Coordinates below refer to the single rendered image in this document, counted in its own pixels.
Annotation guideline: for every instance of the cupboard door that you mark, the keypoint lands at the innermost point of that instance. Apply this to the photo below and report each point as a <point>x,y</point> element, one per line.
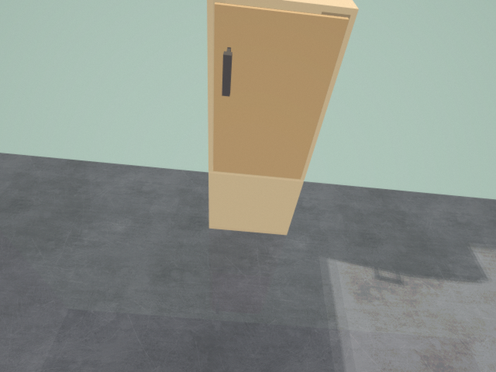
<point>282,64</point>

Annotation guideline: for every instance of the handle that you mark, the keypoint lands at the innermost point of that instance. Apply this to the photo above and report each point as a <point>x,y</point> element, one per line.
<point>226,72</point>

